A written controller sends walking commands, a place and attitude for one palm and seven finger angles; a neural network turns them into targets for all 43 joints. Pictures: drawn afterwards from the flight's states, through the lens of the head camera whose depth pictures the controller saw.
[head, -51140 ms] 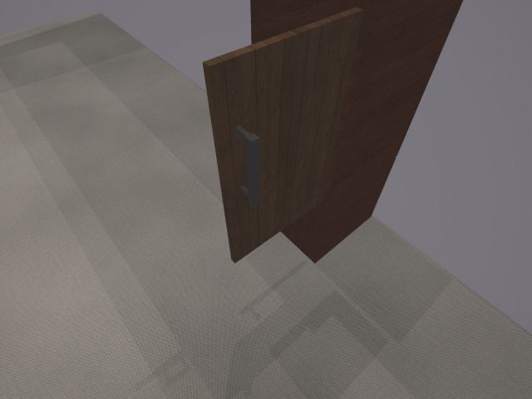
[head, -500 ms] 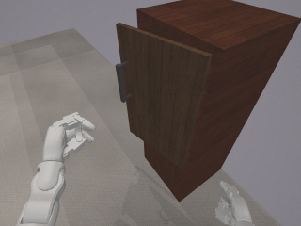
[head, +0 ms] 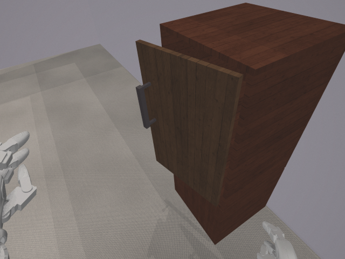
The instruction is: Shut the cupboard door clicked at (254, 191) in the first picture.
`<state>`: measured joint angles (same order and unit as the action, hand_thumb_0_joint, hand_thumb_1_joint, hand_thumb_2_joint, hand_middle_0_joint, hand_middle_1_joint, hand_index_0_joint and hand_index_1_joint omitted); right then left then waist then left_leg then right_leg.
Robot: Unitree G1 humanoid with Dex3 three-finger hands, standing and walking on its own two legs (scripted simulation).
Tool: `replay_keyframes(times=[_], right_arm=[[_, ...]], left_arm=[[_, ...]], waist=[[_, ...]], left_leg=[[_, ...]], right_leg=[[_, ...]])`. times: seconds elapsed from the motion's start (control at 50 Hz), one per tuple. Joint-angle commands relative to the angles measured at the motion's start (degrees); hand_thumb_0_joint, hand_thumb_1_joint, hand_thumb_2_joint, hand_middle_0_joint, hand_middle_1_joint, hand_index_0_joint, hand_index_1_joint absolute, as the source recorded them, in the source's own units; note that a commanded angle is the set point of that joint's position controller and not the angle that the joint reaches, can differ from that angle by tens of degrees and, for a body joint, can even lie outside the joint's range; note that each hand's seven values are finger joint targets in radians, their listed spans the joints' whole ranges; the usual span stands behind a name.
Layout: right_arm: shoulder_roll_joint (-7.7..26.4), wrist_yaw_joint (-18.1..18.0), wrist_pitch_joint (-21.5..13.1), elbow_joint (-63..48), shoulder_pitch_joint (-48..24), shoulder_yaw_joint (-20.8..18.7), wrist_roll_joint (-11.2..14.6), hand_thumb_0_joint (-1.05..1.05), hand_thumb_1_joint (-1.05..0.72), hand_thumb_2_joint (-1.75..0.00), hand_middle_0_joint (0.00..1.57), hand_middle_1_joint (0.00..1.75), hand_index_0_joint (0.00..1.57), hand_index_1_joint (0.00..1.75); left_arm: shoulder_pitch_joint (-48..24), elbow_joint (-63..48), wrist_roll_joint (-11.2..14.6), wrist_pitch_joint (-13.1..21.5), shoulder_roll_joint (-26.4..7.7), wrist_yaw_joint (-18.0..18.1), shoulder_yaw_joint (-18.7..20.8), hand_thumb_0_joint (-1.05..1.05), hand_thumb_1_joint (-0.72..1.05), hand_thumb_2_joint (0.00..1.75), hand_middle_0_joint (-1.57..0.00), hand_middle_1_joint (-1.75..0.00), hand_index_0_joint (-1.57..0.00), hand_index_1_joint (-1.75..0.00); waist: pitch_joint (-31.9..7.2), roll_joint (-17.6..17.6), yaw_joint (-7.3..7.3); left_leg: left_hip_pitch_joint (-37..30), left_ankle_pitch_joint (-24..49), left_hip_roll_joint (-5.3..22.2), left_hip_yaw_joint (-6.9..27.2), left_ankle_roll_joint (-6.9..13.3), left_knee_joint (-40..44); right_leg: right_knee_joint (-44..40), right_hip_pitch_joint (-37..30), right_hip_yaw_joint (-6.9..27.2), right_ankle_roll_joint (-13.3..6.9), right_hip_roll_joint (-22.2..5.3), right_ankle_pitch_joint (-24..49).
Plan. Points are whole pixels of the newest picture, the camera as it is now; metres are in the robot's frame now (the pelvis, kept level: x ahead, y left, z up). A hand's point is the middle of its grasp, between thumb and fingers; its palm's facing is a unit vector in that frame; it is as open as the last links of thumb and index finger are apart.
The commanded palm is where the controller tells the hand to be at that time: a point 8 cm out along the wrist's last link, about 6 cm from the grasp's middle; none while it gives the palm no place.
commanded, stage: draw the hand back to the body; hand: left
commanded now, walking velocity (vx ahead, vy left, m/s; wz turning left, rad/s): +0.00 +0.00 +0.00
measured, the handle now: (147, 106) +0.61 +0.18 +0.03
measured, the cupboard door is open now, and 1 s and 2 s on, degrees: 14 14 14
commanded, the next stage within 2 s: step back with the hand held close in 0.28 s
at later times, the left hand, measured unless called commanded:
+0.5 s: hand (40, 184) +0.19 +0.27 +0.16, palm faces +0.45 -0.78 -0.44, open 7.4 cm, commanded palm +0.14 +0.30 +0.18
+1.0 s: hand out of the picture +0.11 +0.31 +0.15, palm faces +0.45 -0.78 -0.44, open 7.4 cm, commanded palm +0.05 +0.33 +0.18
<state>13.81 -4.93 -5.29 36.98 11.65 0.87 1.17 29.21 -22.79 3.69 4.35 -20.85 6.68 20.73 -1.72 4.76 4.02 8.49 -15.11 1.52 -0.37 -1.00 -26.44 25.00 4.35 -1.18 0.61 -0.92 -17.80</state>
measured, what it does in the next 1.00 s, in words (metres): shifts its weight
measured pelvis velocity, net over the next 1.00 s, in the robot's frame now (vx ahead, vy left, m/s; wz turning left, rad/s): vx -0.09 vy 0.04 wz -0.01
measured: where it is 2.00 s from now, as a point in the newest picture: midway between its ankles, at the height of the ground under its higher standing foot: outside the picture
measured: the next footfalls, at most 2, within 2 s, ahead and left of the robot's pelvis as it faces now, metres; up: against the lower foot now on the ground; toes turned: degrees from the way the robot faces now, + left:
right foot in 1.54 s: -0.24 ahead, -0.09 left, +0.00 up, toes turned +6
left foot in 1.76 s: -0.24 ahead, +0.17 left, +0.00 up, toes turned +8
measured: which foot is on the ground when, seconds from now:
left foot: down 0.00-1.00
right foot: down 0.00-1.00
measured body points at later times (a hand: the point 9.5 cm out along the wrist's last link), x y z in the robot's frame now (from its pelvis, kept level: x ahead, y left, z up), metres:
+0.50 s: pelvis +0.00 +0.00 +0.00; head -0.02 -0.03 +0.45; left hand +0.16 +0.31 +0.19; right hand +0.18 -0.23 -0.09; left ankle -0.01 +0.13 -0.74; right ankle -0.04 -0.12 -0.74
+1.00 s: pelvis -0.09 +0.04 -0.02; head -0.10 +0.05 +0.43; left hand +0.08 +0.35 +0.18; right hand +0.09 -0.20 -0.08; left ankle -0.01 +0.13 -0.74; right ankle -0.05 -0.12 -0.74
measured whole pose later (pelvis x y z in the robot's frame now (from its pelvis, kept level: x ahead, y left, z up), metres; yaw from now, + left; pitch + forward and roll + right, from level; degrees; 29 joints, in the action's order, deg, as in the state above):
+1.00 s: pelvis -0.09 +0.04 -0.02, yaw +0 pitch -1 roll -2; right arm 12.6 -5.5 -1.8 31.5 11.8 1.2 1.2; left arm 29.3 -25.4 2.1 11.0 -24.1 8.0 24.9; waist -0.5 0.5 0.1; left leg 23.5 -12.6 1.3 -1.2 2.2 -37.0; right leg 33.5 18.2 0.7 3.3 -0.8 -13.9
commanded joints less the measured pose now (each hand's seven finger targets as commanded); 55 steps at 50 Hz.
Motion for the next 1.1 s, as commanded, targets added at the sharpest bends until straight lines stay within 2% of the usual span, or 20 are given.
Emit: replay_keyframes(times=[0.0, 0.08, 0.14, 0.24, 0.34, 0.38, 0.4, 0.42, 0.44, 0.46, 0.6, 0.64, 0.66, 0.74, 0.78, 0.92, 0.94, 1.0, 1.04, 1.08], right_arm=[[5.3, -0.5, -3.5, -9.5, -7.8, -2.4, -0.2, 0.00, -0.90, -0.90, 0.20, 0.30, 0.20, 0.30], [5.0, -0.7, -3.7, -9.9, -8.2, -2.4, -0.4, 0.00, -0.90, -0.90, 0.20, 0.30, 0.20, 0.30], [4.8, -0.8, -4.4, -9.7, -8.6, -2.3, -0.7, 0.00, -0.90, -0.90, 0.20, 0.30, 0.20, 0.30], [4.1, -0.6, -4.5, -9.5, -8.8, -1.9, -0.5, 0.00, -0.90, -0.90, 0.20, 0.30, 0.20, 0.30], [4.3, -0.6, -3.7, -9.6, -8.5, -2.0, -0.3, 0.00, -0.90, -0.90, 0.20, 0.30, 0.20, 0.30], [4.3, -0.5, -3.5, -10.0, -8.3, -2.2, -0.3, 0.00, -0.90, -0.90, 0.20, 0.30, 0.20, 0.30], [6.5, -0.3, -2.3, -10.9, -7.4, -2.8, -0.2, 0.00, -0.90, -0.90, 0.20, 0.30, 0.20, 0.30], [5.7, -0.5, -1.6, -9.9, -7.9, -2.6, -0.4, 0.00, -0.90, -0.90, 0.20, 0.30, 0.20, 0.30], [5.7, -0.5, -1.1, -10.1, -8.4, -2.8, -0.5, 0.00, -0.90, -0.90, 0.20, 0.30, 0.20, 0.30], [5.2, -0.5, -0.7, -10.6, -8.3, -2.5, -0.4, 0.00, -0.90, -0.90, 0.20, 0.30, 0.20, 0.30], [6.1, -1.3, 2.2, -12.8, -7.8, -3.2, -0.2, 0.00, -0.90, -0.90, 0.20, 0.30, 0.20, 0.30], [6.4, -1.5, 2.9, -13.2, -7.9, -3.4, -0.3, 0.00, -0.90, -0.90, 0.20, 0.30, 0.20, 0.30], [6.1, -1.5, 3.1, -13.7, -7.6, -3.3, -0.2, 0.00, -0.90, -0.90, 0.20, 0.30, 0.20, 0.30], [7.0, -1.5, 3.4, -13.9, -7.1, -3.8, -0.4, 0.00, -0.90, -0.90, 0.20, 0.30, 0.20, 0.30], [7.0, -1.3, 3.2, -14.2, -6.7, -3.5, -0.2, 0.00, -0.90, -0.90, 0.20, 0.30, 0.20, 0.30], [8.1, -1.2, 0.7, -14.4, -6.2, -3.5, -0.1, 0.00, -0.90, -0.90, 0.20, 0.30, 0.20, 0.30], [8.4, -1.4, 0.3, -14.2, -6.3, -3.5, -0.4, 0.00, -0.90, -0.90, 0.20, 0.30, 0.20, 0.30], [8.2, -1.2, -1.1, -14.0, -5.5, -3.6, -0.6, 0.00, -0.90, -0.90, 0.20, 0.30, 0.20, 0.30], [8.2, -1.0, -1.9, -13.7, -4.8, -3.9, -0.7, 0.00, -0.90, -0.90, 0.20, 0.30, 0.20, 0.30], [7.1, -0.7, -2.4, -13.9, -4.5, -3.8, -0.7, 0.00, -0.90, -0.90, 0.20, 0.30, 0.20, 0.30]], left_arm=[[-8.4, -7.9, -0.3, 2.8, -8.4, 0.7, 4.0, 0.00, 0.90, 0.90, -0.20, -0.30, -0.20, -0.30], [-8.3, -9.6, -0.4, 3.2, -10.3, 0.9, 5.5, 0.00, 0.90, 0.90, -0.20, -0.30, -0.20, -0.30], [-8.0, -12.9, -0.6, 3.7, -12.6, 1.1, 7.4, 0.00, 0.90, 0.90, -0.20, -0.30, -0.20, -0.30], [-5.3, -12.2, -0.5, 3.3, -12.2, 1.1, 7.9, 0.00, 0.90, 0.90, -0.20, -0.30, -0.20, -0.30], [-5.4, -8.0, 0.0, 2.8, -10.1, 0.4, 6.7, 0.00, 0.90, 0.90, -0.20, -0.30, -0.20, -0.30], [-6.2, -8.3, 0.1, 3.0, -9.6, 0.3, 6.3, 0.00, 0.90, 0.90, -0.20, -0.30, -0.20, -0.30], [-13.2, -11.7, -0.3, 5.3, -16.6, 0.5, 11.7, 0.00, 0.90, 0.90, -0.20, -0.30, -0.20, -0.30], [-8.9, -7.5, -0.1, 5.7, -13.8, 0.2, 9.3, 0.00, 0.90, 0.90, -0.20, -0.30, -0.20, -0.30], [-8.3, -8.2, -0.4, 5.9, -14.3, 0.0, 9.2, 0.00, 0.90, 0.90, -0.20, -0.30, -0.20, -0.30], [-7.0, -8.2, -0.4, 6.2, -12.2, -0.1, 7.2, 0.00, 0.90, 0.90, -0.20, -0.30, -0.20, -0.30], [-1.7, -13.8, 0.3, 6.8, -15.0, 1.3, 10.6, 0.00, 0.90, 0.90, -0.20, -0.30, -0.20, -0.30], [-0.9, -14.5, 0.4, 6.7, -16.7, 1.7, 12.4, 0.00, 0.90, 0.90, -0.20, -0.30, -0.20, -0.30], [-0.5, -15.0, 0.4, 6.8, -15.4, 1.7, 11.4, 0.00, 0.90, 0.90, -0.20, -0.30, -0.20, -0.30], [1.7, -14.3, 0.5, 7.1, -16.0, 2.1, 12.8, 0.00, 0.90, 0.90, -0.20, -0.30, -0.20, -0.30], [1.1, -14.6, 0.4, 7.6, -14.3, 2.1, 11.1, 0.00, 0.90, 0.90, -0.20, -0.30, -0.20, -0.30], [-3.5, -14.5, -1.7, 10.2, -12.6, 2.6, 10.8, 0.00, 0.90, 0.90, -0.20, -0.30, -0.20, -0.30], [-4.6, -14.9, -2.2, 10.8, -14.0, 2.7, 12.1, 0.00, 0.90, 0.90, -0.20, -0.30, -0.20, -0.30], [-7.1, -16.9, -3.1, 12.0, -12.9, 2.7, 11.4, 0.00, 0.90, 0.90, -0.20, -0.30, -0.20, -0.30], [-6.9, -18.3, -3.3, 12.7, -14.8, 2.8, 13.0, 0.00, 0.90, 0.90, -0.20, -0.30, -0.20, -0.30], [-6.1, -19.8, -2.9, 13.3, -14.1, 2.8, 12.3, 0.00, 0.90, 0.90, -0.20, -0.30, -0.20, -0.30]], waist=[[0.5, -5.4, -1.84], [-3.3, -4.6, -0.82], [-6.1, -1.4, -0.26], [-3.5, 0.1, -0.21], [0.9, -3.0, -0.77], [0.1, -3.7, -0.91], [-0.4, -3.9, -2.84], [-1.5, -6.5, -3.34], [-1.7, -6.7, -3.23], [-3.1, -6.2, -3.41], [-9.5, -2.9, -3.31], [-10.5, -1.6, -3.10], [-10.6, -1.4, -3.33], [-10.0, 0.0, -3.16], [-8.3, 0.5, -3.51], [-0.8, 5.7, -3.95], [-0.9, 6.4, -3.70], [-1.5, 8.1, -3.81], [-3.0, 6.0, -3.83], [-1.9, 2.8, -4.18]], left_leg=[[-2.0, 12.6, -1.2, -3.2, 2.7, 3.1], [-3.0, 14.3, -1.5, -3.4, 3.0, 2.8], [-3.8, 16.0, -1.7, -3.6, 2.9, 2.3], [-2.9, 17.4, -1.5, -4.0, 2.5, 1.9], [-1.6, 14.5, -1.0, -3.9, 2.4, 3.0], [-1.8, 13.8, -1.0, -3.8, 2.5, 3.2], [0.9, 10.9, 0.2, -3.8, 3.1, -1.1], [0.6, 10.6, -0.4, -3.6, 3.0, -3.2], [1.0, 11.0, -0.6, -3.5, 2.8, -3.8], [1.4, 11.7, -0.5, -3.5, 2.6, -4.0], [0.9, 27.5, 2.0, -1.8, 2.3, -1.4], [2.2, 28.7, 2.5, -1.2, 2.3, -1.1], [3.5, 29.0, 2.8, -0.9, 2.2, -0.6], [8.3, 22.4, 3.7, 0.0, 2.7, 1.0], [12.2, 16.4, 4.7, 1.1, 3.0, 2.9], [37.6, -24.4, 7.6, 5.6, 6.5, 11.0], [39.9, -26.9, 8.3, 6.6, 6.9, 11.9], [43.5, -31.4, 9.8, 7.9, 7.7, 11.9], [41.2, -30.5, 8.4, 6.8, 7.2, 8.5], [36.2, -28.7, 5.2, 3.7, 5.4, 2.6]], right_leg=[[-4.0, 6.2, -1.9, 0.7, 1.3, 15.0], [-3.0, 3.7, -1.6, 0.7, 0.9, 17.4], [-2.8, 2.1, -1.4, 0.6, 0.9, 19.5], [-3.1, 2.5, -1.4, 0.5, 1.0, 21.4], [-4.3, 5.1, -1.6, 0.8, 1.4, 17.6], [-4.0, 4.8, -1.6, 0.8, 1.3, 16.5], [-6.3, 7.8, 1.9, 0.2, -2.3, 20.4], [-6.0, 8.5, 2.5, -0.5, -4.2, 23.5], [-5.6, 8.3, 2.8, -0.7, -4.9, 26.9], [-4.3, 7.6, 2.8, -0.9, -5.4, 28.1], [2.3, 4.3, -0.3, 0.6, -1.9, 30.8], [3.4, 3.2, -0.2, 0.7, -1.4, 30.8], [4.3, 2.4, -0.4, 0.7, -1.1, 30.2], [5.1, 1.5, 0.1, 1.0, -0.1, 25.8], [6.2, 1.4, 0.0, 1.3, 0.5, 20.5], [13.3, -7.1, 0.7, 1.8, 3.1, 8.4], [14.5, -8.7, 0.6, 2.0, 3.9, 7.2], [18.6, -10.2, 0.5, 1.9, 4.8, 4.5], [16.7, -8.0, 2.4, 1.1, 4.2, 3.0], [10.8, 0.7, 6.6, -0.7, 1.9, -2.9]])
